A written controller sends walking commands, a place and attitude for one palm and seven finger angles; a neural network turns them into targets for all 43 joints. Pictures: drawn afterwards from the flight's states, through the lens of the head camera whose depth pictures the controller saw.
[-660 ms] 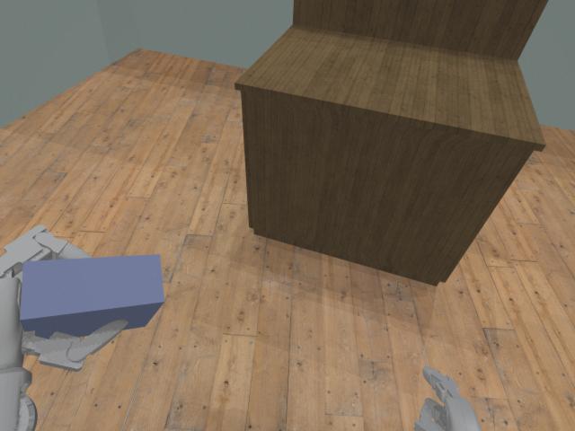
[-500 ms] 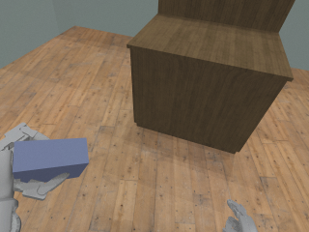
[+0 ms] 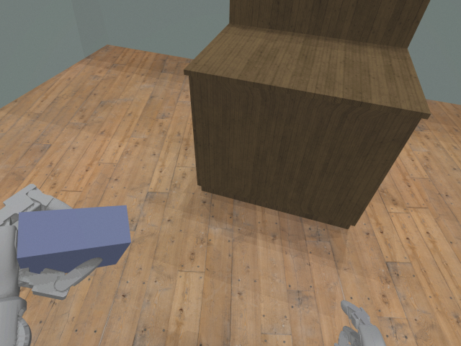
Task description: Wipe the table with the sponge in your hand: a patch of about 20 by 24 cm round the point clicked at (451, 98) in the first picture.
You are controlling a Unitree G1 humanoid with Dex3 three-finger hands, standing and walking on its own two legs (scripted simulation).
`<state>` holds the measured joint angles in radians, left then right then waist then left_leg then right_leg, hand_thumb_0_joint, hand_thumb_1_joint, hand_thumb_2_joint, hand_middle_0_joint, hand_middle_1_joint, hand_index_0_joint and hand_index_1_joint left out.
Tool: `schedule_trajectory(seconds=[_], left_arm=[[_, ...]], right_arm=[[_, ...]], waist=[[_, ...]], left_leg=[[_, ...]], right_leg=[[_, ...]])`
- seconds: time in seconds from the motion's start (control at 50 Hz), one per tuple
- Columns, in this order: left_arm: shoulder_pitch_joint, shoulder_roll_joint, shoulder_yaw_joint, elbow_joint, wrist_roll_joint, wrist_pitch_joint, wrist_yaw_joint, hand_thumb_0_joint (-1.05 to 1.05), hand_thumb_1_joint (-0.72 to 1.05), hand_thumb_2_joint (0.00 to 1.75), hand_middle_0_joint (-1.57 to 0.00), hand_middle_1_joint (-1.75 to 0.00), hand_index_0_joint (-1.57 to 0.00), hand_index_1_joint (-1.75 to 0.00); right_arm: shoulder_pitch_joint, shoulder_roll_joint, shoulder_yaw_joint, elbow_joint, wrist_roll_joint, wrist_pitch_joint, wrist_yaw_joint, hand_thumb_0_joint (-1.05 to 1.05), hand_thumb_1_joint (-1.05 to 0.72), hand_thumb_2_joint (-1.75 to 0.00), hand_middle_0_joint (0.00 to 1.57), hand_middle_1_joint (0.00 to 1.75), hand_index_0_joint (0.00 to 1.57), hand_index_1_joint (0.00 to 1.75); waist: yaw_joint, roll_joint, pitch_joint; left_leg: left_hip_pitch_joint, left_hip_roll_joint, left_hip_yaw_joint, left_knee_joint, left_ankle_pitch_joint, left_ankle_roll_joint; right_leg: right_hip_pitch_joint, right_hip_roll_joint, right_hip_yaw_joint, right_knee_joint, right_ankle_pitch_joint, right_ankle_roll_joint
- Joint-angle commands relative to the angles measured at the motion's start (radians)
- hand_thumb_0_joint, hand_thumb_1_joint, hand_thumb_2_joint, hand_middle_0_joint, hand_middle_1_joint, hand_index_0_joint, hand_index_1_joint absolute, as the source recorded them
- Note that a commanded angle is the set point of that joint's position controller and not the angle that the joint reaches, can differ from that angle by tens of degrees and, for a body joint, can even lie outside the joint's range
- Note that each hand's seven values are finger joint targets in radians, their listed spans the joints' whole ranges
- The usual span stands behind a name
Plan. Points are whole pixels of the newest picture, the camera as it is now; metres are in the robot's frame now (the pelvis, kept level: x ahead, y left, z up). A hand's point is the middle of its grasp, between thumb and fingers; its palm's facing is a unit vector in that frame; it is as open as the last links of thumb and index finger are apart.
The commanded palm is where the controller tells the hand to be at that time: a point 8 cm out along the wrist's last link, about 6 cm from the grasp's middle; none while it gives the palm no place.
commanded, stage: walk to a spot facing it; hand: left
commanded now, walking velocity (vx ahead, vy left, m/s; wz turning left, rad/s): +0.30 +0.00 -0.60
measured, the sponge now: (90, 240) +0.22 +0.22 +0.14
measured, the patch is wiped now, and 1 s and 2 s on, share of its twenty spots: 0.00 0.00 0.00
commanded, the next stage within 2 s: turn to face it in 0.80 s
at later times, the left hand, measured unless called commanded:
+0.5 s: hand (171, 164) +0.34 +0.13 +0.18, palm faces +0.19 -0.86 -0.48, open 9.4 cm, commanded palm +0.29 +0.19 +0.18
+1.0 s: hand (248, 100) +0.53 +0.02 +0.18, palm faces +0.04 -0.86 -0.50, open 9.4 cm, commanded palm +0.49 +0.08 +0.18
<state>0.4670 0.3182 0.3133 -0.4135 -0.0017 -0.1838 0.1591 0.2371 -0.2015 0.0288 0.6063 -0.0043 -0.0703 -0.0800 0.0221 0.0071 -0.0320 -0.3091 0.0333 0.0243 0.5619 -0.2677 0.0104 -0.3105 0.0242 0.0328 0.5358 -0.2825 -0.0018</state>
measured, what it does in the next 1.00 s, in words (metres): walks ahead, turning right: left foot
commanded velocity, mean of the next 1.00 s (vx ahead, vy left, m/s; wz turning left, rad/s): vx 0.27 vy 0.00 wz -0.42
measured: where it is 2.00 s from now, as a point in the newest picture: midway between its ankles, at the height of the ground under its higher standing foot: outside the picture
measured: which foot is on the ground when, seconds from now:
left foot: down 0.00-0.20, up 0.22-0.64, down 0.66-1.00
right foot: down 0.00-0.66, up 0.68-1.00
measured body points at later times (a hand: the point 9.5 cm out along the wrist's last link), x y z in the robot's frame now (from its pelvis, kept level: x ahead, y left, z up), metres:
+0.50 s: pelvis +0.08 -0.06 +0.01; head +0.10 -0.07 +0.46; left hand +0.32 +0.17 +0.20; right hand +0.16 -0.34 -0.09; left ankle +0.16 +0.09 -0.67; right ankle +0.03 -0.11 -0.73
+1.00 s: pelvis +0.23 -0.11 +0.00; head +0.25 -0.14 +0.44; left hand +0.52 +0.06 +0.21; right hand +0.30 -0.35 -0.11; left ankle +0.22 +0.06 -0.73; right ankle +0.27 -0.25 -0.71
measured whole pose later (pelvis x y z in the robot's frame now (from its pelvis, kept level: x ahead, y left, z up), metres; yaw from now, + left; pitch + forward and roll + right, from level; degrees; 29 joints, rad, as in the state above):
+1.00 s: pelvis +0.23 -0.11 +0.00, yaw -24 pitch +0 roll -1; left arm 0.43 0.40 0.39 -0.48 -0.01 -0.24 0.13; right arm 0.23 -0.13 0.04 0.57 -0.01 -0.10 -0.03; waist 0.01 0.06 0.07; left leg -0.11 0.23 0.28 0.55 -0.39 -0.09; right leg -0.49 -0.06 -0.17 0.73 -0.25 0.02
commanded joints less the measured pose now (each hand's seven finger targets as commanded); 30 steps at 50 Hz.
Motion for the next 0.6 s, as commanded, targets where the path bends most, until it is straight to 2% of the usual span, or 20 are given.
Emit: schedule_trajectory(seconds=[0.0, 0.02, 0.04, 0.06, 0.1, 0.14, 0.16, 0.18, 0.2, 0.22, 0.24, 0.28, 0.32, 0.36, 0.42, 0.44, 0.5, 0.52, 0.54, 0.58], left_arm=[[-0.197, 0.166, 0.092, -0.275, 0.000, -0.073, 0.016, 0.00, 0.10, 1.30, -1.20, -1.60, -1.20, -1.60], [-0.204, 0.183, 0.104, -0.277, -0.001, -0.079, 0.015, 0.00, 0.10, 1.30, -1.20, -1.60, -1.20, -1.60], [-0.175, 0.169, 0.094, -0.261, -0.001, -0.080, 0.010, 0.00, 0.10, 1.30, -1.20, -1.60, -1.20, -1.60], [-0.143, 0.162, 0.090, -0.233, -0.002, -0.076, 0.003, 0.00, 0.10, 1.30, -1.20, -1.60, -1.20, -1.60], [-0.151, 0.149, 0.076, -0.224, -0.005, -0.068, -0.006, 0.00, 0.10, 1.30, -1.20, -1.60, -1.20, -1.60], [-0.149, 0.156, 0.075, -0.204, -0.003, -0.063, -0.011, 0.00, 0.10, 1.30, -1.20, -1.60, -1.20, -1.60], [-0.145, 0.167, 0.081, -0.190, 0.000, -0.061, -0.013, 0.00, 0.10, 1.30, -1.20, -1.60, -1.20, -1.60], [-0.154, 0.201, 0.099, -0.181, 0.003, -0.056, -0.010, 0.00, 0.10, 1.30, -1.20, -1.60, -1.20, -1.60], [-0.174, 0.225, 0.117, -0.181, -0.014, -0.051, -0.002, 0.00, 0.10, 1.30, -1.20, -1.60, -1.20, -1.60], [-0.206, 0.229, 0.129, -0.200, -0.012, -0.055, 0.006, 0.00, 0.10, 1.30, -1.20, -1.60, -1.20, -1.60], [-0.149, 0.232, 0.150, -0.199, -0.013, -0.068, 0.006, 0.00, 0.10, 1.30, -1.20, -1.60, -1.20, -1.60], [-0.066, 0.259, 0.174, -0.239, -0.017, -0.097, 0.000, 0.00, 0.10, 1.30, -1.20, -1.60, -1.20, -1.60], [-0.069, 0.272, 0.196, -0.271, -0.022, -0.117, -0.005, 0.00, 0.10, 1.30, -1.20, -1.60, -1.20, -1.60], [-0.076, 0.270, 0.195, -0.287, -0.022, -0.127, -0.001, 0.00, 0.10, 1.30, -1.20, -1.60, -1.20, -1.60], [-0.050, 0.240, 0.171, -0.263, -0.025, -0.125, 0.002, 0.00, 0.10, 1.30, -1.20, -1.60, -1.20, -1.60], [-0.026, 0.241, 0.177, -0.237, -0.028, -0.120, 0.004, 0.00, 0.10, 1.30, -1.20, -1.60, -1.20, -1.60], [-0.005, 0.224, 0.163, -0.215, -0.031, -0.101, 0.006, 0.00, 0.10, 1.30, -1.20, -1.60, -1.20, -1.60], [-0.012, 0.217, 0.154, -0.218, -0.033, -0.098, 0.007, 0.00, 0.10, 1.30, -1.20, -1.60, -1.20, -1.60], [-0.004, 0.226, 0.163, -0.230, -0.033, -0.097, 0.009, 0.00, 0.10, 1.30, -1.20, -1.60, -1.20, -1.60], [-0.030, 0.223, 0.155, -0.251, -0.033, -0.093, 0.012, 0.00, 0.10, 1.30, -1.20, -1.60, -1.20, -1.60]], right_arm=[[-0.099, -0.132, -0.059, -0.162, -0.005, -0.060, -0.015, 0.00, -0.90, -0.90, 0.20, 0.30, 0.20, 0.30], [-0.089, -0.127, -0.065, -0.155, -0.007, -0.068, -0.017, 0.00, -0.90, -0.90, 0.20, 0.30, 0.20, 0.30], [-0.077, -0.123, -0.065, -0.148, -0.014, -0.072, -0.012, 0.00, -0.90, -0.90, 0.20, 0.30, 0.20, 0.30], [-0.076, -0.130, -0.068, -0.143, -0.015, -0.070, -0.003, 0.00, -0.90, -0.90, 0.20, 0.30, 0.20, 0.30], [-0.089, -0.129, -0.067, -0.146, -0.011, -0.069, 0.013, 0.00, -0.90, -0.90, 0.20, 0.30, 0.20, 0.30], [-0.101, -0.127, -0.063, -0.149, -0.010, -0.068, 0.022, 0.00, -0.90, -0.90, 0.20, 0.30, 0.20, 0.30], [-0.100, -0.120, -0.063, -0.147, -0.006, -0.064, 0.028, 0.00, -0.90, -0.90, 0.20, 0.30, 0.20, 0.30], [-0.102, -0.100, -0.065, -0.157, 0.001, -0.054, 0.032, 0.00, -0.90, -0.90, 0.20, 0.30, 0.20, 0.30], [-0.147, -0.115, -0.065, -0.177, 0.002, -0.059, 0.029, 0.00, -0.90, -0.90, 0.20, 0.30, 0.20, 0.30], [-0.161, -0.127, -0.073, -0.166, -0.003, -0.059, 0.034, 0.00, -0.90, -0.90, 0.20, 0.30, 0.20, 0.30], [-0.126, -0.120, -0.070, -0.160, -0.002, -0.059, 0.032, 0.00, -0.90, -0.90, 0.20, 0.30, 0.20, 0.30], [-0.106, -0.115, -0.056, -0.140, -0.004, -0.031, 0.031, 0.00, -0.90, -0.90, 0.20, 0.30, 0.20, 0.30], [-0.121, -0.108, -0.054, -0.132, -0.005, -0.013, 0.029, 0.00, -0.90, -0.90, 0.20, 0.30, 0.20, 0.30], [-0.118, -0.111, -0.057, -0.137, -0.005, -0.012, 0.027, 0.00, -0.90, -0.90, 0.20, 0.30, 0.20, 0.30], [-0.110, -0.103, -0.062, -0.149, -0.002, -0.017, 0.025, 0.00, -0.90, -0.90, 0.20, 0.30, 0.20, 0.30], [-0.103, -0.101, -0.059, -0.157, 0.001, -0.020, 0.025, 0.00, -0.90, -0.90, 0.20, 0.30, 0.20, 0.30], [-0.100, -0.108, -0.064, -0.172, 0.007, -0.025, 0.024, 0.00, -0.90, -0.90, 0.20, 0.30, 0.20, 0.30], [-0.095, -0.112, -0.068, -0.175, 0.009, -0.029, 0.021, 0.00, -0.90, -0.90, 0.20, 0.30, 0.20, 0.30], [-0.093, -0.108, -0.065, -0.182, 0.008, -0.031, 0.019, 0.00, -0.90, -0.90, 0.20, 0.30, 0.20, 0.30], [-0.074, -0.116, -0.067, -0.182, 0.007, -0.032, 0.013, 0.00, -0.90, -0.90, 0.20, 0.30, 0.20, 0.30]], waist=[[-0.031, 0.233, -0.002], [-0.036, 0.233, -0.017], [-0.036, 0.226, -0.027], [-0.031, 0.213, -0.038], [-0.024, 0.238, -0.010], [-0.006, 0.199, -0.005], [0.005, 0.091, -0.011], [0.007, -0.202, -0.008], [0.013, -0.347, 0.019], [-0.005, -0.251, 0.010], [-0.017, -0.141, 0.005], [-0.020, -0.033, -0.015], [-0.028, -0.035, -0.039], [-0.027, -0.030, -0.049], [-0.025, -0.038, -0.062], [-0.015, -0.072, -0.067], [0.001, -0.121, -0.067], [-0.002, -0.124, -0.074], [0.004, -0.117, -0.071], [-0.012, -0.106, -0.085]], left_leg=[[-0.002, 0.269, -0.296, -0.309, -0.453, 0.123], [0.070, 0.299, -0.316, -0.296, -0.370, 0.141], [0.112, 0.316, -0.301, -0.269, -0.258, 0.157], [0.088, 0.320, -0.252, -0.252, -0.213, 0.152], [-0.004, 0.295, -0.132, -0.217, -0.170, 0.118], [-0.105, 0.254, -0.030, -0.088, -0.171, 0.069], [-0.184, 0.200, 0.034, 0.085, -0.203, 0.038], [-0.344, 0.078, 0.114, 0.380, -0.268, -0.012], [-0.498, -0.002, 0.058, 0.622, -0.342, -0.046], [-0.509, 0.038, -0.049, 0.698, -0.262, -0.050], [-0.479, 0.071, -0.071, 0.687, -0.187, -0.052], [-0.470, 0.076, -0.050, 0.718, -0.098, -0.065], [-0.464, 0.081, -0.027, 0.681, -0.052, -0.072], [-0.423, 0.088, -0.011, 0.577, -0.030, -0.066], [-0.340, 0.080, 0.043, 0.358, -0.006, -0.051], [-0.307, 0.070, 0.065, 0.304, 0.000, -0.044], [-0.254, 0.050, 0.103, 0.176, -0.009, -0.028], [-0.223, 0.051, 0.105, 0.128, -0.016, -0.021], [-0.182, 0.041, 0.122, 0.077, -0.004, -0.016], [-0.017, 0.028, 0.151, -0.049, 0.071, -0.006]], right_leg=[[-0.112, 0.027, -0.061, 0.220, -0.166, -0.003], [-0.169, 0.016, -0.071, 0.278, -0.185, 0.003], [-0.190, 0.004, -0.073, 0.297, -0.205, 0.008], [-0.156, -0.007, -0.079, 0.292, -0.221, 0.009], [-0.047, -0.006, -0.130, 0.214, -0.210, 0.010], [0.106, -0.001, -0.152, 0.061, -0.153, -0.001], [0.189, -0.044, -0.060, -0.044, -0.132, -0.041], [0.248, -0.225, 0.311, -0.201, -0.213, -0.141], [0.248, -0.400, 0.655, -0.319, -0.121, -0.231], [0.241, -0.413, 0.644, -0.322, -0.109, -0.240], [0.234, -0.365, 0.572, -0.296, -0.103, -0.245], [0.238, -0.305, 0.424, -0.251, 0.101, -0.232], [0.263, -0.265, 0.276, -0.227, 0.274, -0.203], [0.240, -0.253, 0.229, -0.231, 0.325, -0.208], [0.245, -0.229, 0.196, -0.224, 0.312, -0.208], [0.239, -0.219, 0.193, -0.221, 0.311, -0.205], [0.265, -0.218, 0.214, -0.207, 0.326, -0.202], [0.279, -0.225, 0.213, -0.189, 0.325, -0.204], [0.273, -0.205, 0.201, -0.173, 0.330, -0.196], [0.220, -0.166, 0.167, -0.093, 0.350, -0.159]])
